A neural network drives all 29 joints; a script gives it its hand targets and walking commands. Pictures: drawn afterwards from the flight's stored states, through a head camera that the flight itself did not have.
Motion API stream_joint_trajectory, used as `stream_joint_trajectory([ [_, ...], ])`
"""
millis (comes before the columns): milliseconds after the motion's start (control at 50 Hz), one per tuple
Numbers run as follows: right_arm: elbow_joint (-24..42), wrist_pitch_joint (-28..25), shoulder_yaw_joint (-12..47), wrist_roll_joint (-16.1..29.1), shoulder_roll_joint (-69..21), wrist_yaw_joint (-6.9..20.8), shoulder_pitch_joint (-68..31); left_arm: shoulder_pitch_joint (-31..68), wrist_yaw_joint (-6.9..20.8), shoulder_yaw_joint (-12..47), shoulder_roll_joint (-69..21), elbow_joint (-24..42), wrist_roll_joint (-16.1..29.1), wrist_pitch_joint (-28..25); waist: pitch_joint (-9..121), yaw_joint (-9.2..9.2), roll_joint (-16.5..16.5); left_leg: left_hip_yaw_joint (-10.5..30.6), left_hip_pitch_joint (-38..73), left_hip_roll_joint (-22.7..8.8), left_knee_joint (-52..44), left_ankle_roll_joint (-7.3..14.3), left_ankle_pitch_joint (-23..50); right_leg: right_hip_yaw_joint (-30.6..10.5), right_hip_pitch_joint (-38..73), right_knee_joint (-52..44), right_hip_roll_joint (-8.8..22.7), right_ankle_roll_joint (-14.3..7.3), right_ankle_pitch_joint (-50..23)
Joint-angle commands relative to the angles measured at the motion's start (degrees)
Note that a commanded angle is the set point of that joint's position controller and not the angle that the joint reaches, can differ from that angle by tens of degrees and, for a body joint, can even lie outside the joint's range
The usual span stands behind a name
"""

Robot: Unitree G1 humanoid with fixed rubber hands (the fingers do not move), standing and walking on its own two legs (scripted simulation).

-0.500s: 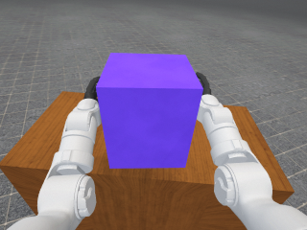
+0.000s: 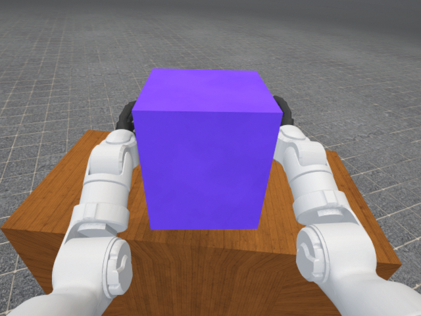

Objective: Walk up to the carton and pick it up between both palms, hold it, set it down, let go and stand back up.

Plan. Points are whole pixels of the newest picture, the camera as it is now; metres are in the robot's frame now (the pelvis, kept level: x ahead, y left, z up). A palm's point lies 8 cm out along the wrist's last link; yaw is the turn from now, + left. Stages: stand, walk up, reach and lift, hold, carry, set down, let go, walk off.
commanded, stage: hold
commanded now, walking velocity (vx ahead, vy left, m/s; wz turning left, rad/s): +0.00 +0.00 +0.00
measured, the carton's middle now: (205, 148) +0.38 +0.02 +0.19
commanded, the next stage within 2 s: none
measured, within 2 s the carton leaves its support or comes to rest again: neither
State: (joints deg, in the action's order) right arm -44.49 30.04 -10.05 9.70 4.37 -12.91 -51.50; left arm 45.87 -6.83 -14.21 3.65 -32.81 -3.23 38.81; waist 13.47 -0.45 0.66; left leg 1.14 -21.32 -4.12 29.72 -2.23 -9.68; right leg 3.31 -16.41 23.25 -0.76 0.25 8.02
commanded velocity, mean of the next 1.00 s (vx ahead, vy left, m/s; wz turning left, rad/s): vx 0.00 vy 0.00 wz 0.00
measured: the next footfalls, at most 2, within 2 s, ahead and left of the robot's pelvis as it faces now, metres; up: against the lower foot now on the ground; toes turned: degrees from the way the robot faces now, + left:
none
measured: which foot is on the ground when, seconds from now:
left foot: down 0.00-1.00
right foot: down 0.00-1.00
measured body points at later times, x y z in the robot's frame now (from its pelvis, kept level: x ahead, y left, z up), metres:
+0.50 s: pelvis +0.00 +0.00 +0.00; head -0.08 +0.01 +0.44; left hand +0.38 +0.17 +0.23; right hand +0.40 -0.13 +0.24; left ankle +0.06 +0.13 -0.74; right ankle +0.05 -0.13 -0.74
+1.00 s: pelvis +0.00 +0.00 +0.00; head -0.08 +0.01 +0.44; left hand +0.38 +0.17 +0.23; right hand +0.40 -0.13 +0.24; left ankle +0.06 +0.13 -0.74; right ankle +0.05 -0.13 -0.74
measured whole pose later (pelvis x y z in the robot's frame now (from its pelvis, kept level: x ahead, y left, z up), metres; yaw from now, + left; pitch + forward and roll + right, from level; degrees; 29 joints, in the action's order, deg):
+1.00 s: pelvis +0.00 +0.00 +0.00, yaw +0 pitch +1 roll -3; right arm -40.3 34.0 -10.0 11.8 5.2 -13.5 -51.5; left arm 46.8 -7.4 -13.3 3.7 -28.7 -3.2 43.6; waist 13.5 -0.4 0.7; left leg 1.3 -21.3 -4.0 29.7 -2.2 -9.5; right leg 3.3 -16.4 23.3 -0.8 0.3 7.8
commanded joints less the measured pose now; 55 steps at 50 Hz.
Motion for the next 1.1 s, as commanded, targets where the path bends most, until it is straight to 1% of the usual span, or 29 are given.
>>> stream_joint_trajectory([
  [0,29.1,-3.2,21.4,13.6,-44.6,6.0,-64.4,72.4,7.5,33.9,-43.3,29.9,15.3,-5.6,33.4,9.85,6.3,2.2,19.6,7.5,-6.1,-0.7,8.0,-3.1,12.2,-4.5,-2.3,2.7,-9.2],
  [40,28.6,-2.4,22.4,14.1,-44.5,5.7,-63.1,70.2,7.6,33.0,-42.2,28.7,14.7,-5.0,31.9,9.49,5.7,1.9,19.1,7.9,-6.2,-0.4,8.3,-3.2,13.0,-4.6,-2.0,3.2,-10.7],
  [60,27.9,-2.1,22.2,14.3,-44.6,5.6,-62.0,71.3,7.4,33.5,-42.4,30.8,14.6,-4.8,31.8,9.73,6.2,2.0,19.3,7.7,-6.2,-0.7,9.0,-3.2,12.8,-4.3,-2.3,3.1,-10.5],
  [80,25.8,-1.5,21.5,14.0,-43.7,5.7,-62.1,70.6,7.7,32.3,-41.5,28.4,13.8,-4.2,28.9,9.53,6.3,1.9,18.4,7.6,-6.8,-0.5,6.3,-3.1,11.9,-4.8,-2.1,3.1,-7.8],
  [140,27.5,-1.3,21.6,14.5,-43.9,6.1,-62.2,72.0,7.5,33.7,-42.7,31.6,14.6,-3.8,31.7,9.84,6.7,2.1,18.9,7.3,-6.8,-0.9,6.4,-3.0,12.0,-4.5,-2.5,2.6,-7.8],
  [160,27.4,-1.3,21.5,14.0,-43.7,6.2,-63.5,72.3,7.4,33.5,-42.5,30.2,14.5,-3.8,30.5,9.47,6.5,2.0,17.8,7.2,-7.2,-0.6,4.6,-3.1,11.1,-4.9,-2.2,2.9,-5.8],
  [200,27.2,-0.7,21.8,14.5,-43.9,6.1,-62.6,72.4,7.4,33.3,-42.2,31.6,14.6,-3.5,30.8,9.3,6.0,1.9,17.7,7.3,-7.1,-0.6,5.7,-3.2,12.1,-4.6,-2.4,2.8,-7.4],
  [260,27.9,-0.4,22.0,14.6,-43.4,6.0,-63.4,70.9,7.6,33.3,-42.7,29.4,13.9,-2.7,29.6,9.22,6.6,1.9,17.8,7.2,-7.2,-0.6,4.5,-3.4,11.3,-4.9,-2.3,2.9,-6.5],
  [280,28.4,-0.3,22.2,15.1,-43.5,5.9,-63.2,70.7,7.6,33.8,-42.8,30.6,14.5,-2.7,31.1,9.66,6.5,2.2,18.1,7.3,-6.8,-0.8,5.7,-3.5,12.3,-4.7,-2.3,2.7,-7.6],
  [360,30.4,-0.2,23.6,16.1,-44.0,6.0,-63.5,71.5,7.2,34.7,-43.1,32.8,15.1,-2.6,32.3,8.86,7.0,2.2,18.7,7.2,-6.4,-0.8,7.5,-3.4,11.9,-4.1,-2.7,2.8,-9.0],
  [400,28.1,0.4,22.7,15.9,-43.1,6.1,-62.9,71.8,7.2,34.6,-43.0,32.0,14.7,-2.2,31.4,9.52,7.3,2.5,18.4,7.1,-6.6,-1.0,6.3,-3.2,11.1,-4.4,-2.8,2.6,-7.5],
  [420,29.4,0.3,23.1,16.0,-43.4,6.0,-63.6,70.3,7.3,33.6,-42.6,30.8,14.4,-2.1,31.5,8.82,6.1,2.2,18.4,7.2,-6.7,-0.6,6.1,-3.3,11.2,-4.6,-2.6,3.0,-7.2],
  [460,28.1,0.7,23.0,16.1,-43.4,6.2,-62.8,70.9,7.3,33.4,-42.7,31.2,14.1,-2.1,31.0,8.68,7.2,2.0,18.1,7.3,-7.0,-0.6,5.1,-3.3,10.9,-4.4,-2.5,3.0,-6.3],
  [500,28.3,0.7,23.1,15.7,-43.4,6.2,-62.9,69.4,7.2,33.4,-42.7,30.4,13.7,-1.8,30.0,8.57,6.3,2.1,17.8,7.3,-7.0,-0.7,5.6,-3.2,11.0,-4.5,-2.8,2.9,-6.4],
  [520,27.8,0.7,22.6,15.6,-42.7,6.2,-63.6,70.7,7.3,34.0,-43.1,30.6,14.3,-1.9,29.9,9.32,7.0,2.2,18.0,7.2,-7.1,-0.8,5.2,-3.1,10.2,-4.8,-2.6,2.9,-5.7],
  [540,28.1,0.7,22.6,15.6,-43.1,6.1,-63.7,71.1,7.4,33.7,-42.8,30.6,14.5,-1.9,30.9,9.32,6.1,2.0,17.7,7.3,-7.0,-0.5,4.6,-3.2,10.7,-4.7,-2.5,3.1,-5.8],
  [640,28.8,0.9,23.1,16.0,-43.4,6.1,-62.6,71.7,7.4,34.5,-42.3,32.7,15.1,-2.2,32.8,9.4,7.0,2.1,18.0,7.4,-6.5,-0.8,6.1,-3.4,12.0,-4.1,-2.5,3.1,-8.1],
  [700,30.3,0.6,23.8,16.2,-43.8,6.1,-63.4,70.2,7.2,34.1,-43.0,31.9,14.8,-2.0,33.2,8.71,6.5,2.1,18.6,7.3,-6.4,-0.7,7.0,-3.3,12.0,-4.1,-2.7,3.1,-8.5],
  [740,30.1,0.9,24.4,16.5,-43.9,6.1,-62.0,71.4,7.1,35.6,-43.6,34.5,15.7,-2.2,33.9,9.44,7.4,2.2,19.5,7.4,-6.1,-1.1,8.6,-3.4,12.0,-3.8,-2.7,2.9,-9.6],
  [800,28.7,1.2,22.9,15.9,-42.4,5.9,-62.2,69.9,7.4,34.1,-43.1,31.5,14.6,-1.6,31.0,9.8,7.5,2.3,18.3,7.4,-6.5,-1.0,6.3,-3.2,11.4,-4.4,-2.6,3.0,-7.6],
  [820,30.3,1.0,23.6,16.0,-43.2,6.0,-63.1,69.0,7.4,33.6,-43.0,31.1,14.2,-1.6,31.7,8.71,6.3,1.9,17.9,7.4,-6.6,-0.6,5.9,-3.4,11.7,-4.3,-2.6,3.1,-7.4],
  [900,28.8,1.2,23.0,16.4,-42.4,6.1,-61.6,69.4,7.3,34.5,-43.6,32.2,14.4,-1.6,32.1,9.76,7.8,2.3,19.1,7.1,-6.5,-1.2,7.6,-3.3,11.7,-4.2,-3.0,2.7,-8.4],
  [920,30.0,1.0,23.1,16.2,-42.6,6.1,-63.0,69.4,7.4,34.3,-43.4,31.4,14.6,-1.6,32.2,9.59,6.4,2.2,18.6,7.2,-6.3,-1.0,6.4,-3.3,11.5,-4.3,-2.9,2.9,-7.3],
  [940,29.7,1.0,23.0,16.6,-42.2,6.1,-62.0,69.4,7.3,34.9,-43.4,32.9,14.7,-1.7,32.7,9.71,7.5,2.4,18.8,7.3,-6.2,-1.3,7.8,-3.2,12.0,-4.0,-2.9,2.8,-8.7],
  [960,28.8,1.1,22.6,16.1,-42.3,6.1,-62.4,69.7,7.3,34.4,-43.4,31.1,14.4,-1.6,31.3,9.52,7.3,2.3,18.4,7.1,-6.7,-1.1,5.8,-3.2,10.9,-4.3,-2.9,2.8,-6.5],
  [1000,29.7,1.0,23.1,16.3,-42.4,6.3,-63.1,70.1,7.2,34.8,-44.0,32.9,14.6,-1.7,32.3,9.17,7.6,2.3,19.2,7.1,-6.5,-1.2,7.2,-3.3,11.0,-4.2,-3.0,2.8,-7.4],
  [1040,28.6,1.0,22.5,15.7,-42.5,6.4,-63.3,71.3,7.1,34.5,-43.8,31.7,15.0,-1.9,31.8,9.43,6.3,2.5,18.3,6.9,-6.9,-0.9,4.6,-3.1,10.2,-4.6,-3.0,2.7,-4.5],
  [1060,29.1,0.9,22.9,16.2,-42.3,6.4,-62.7,70.7,7.1,34.8,-43.8,32.9,15.2,-1.9,32.8,9.42,7.4,2.2,18.9,7.2,-6.5,-1.0,6.2,-3.3,10.8,-4.2,-2.7,2.8,-6.7],
  [1080,29.4,1.0,23.4,16.1,-43.0,6.2,-62.5,69.2,7.2,34.6,-43.8,31.6,14.9,-1.7,32.1,9.14,6.7,2.2,18.2,7.3,-6.6,-0.8,6.2,-3.4,11.2,-4.2,-2.7,2.9,-7.1],
])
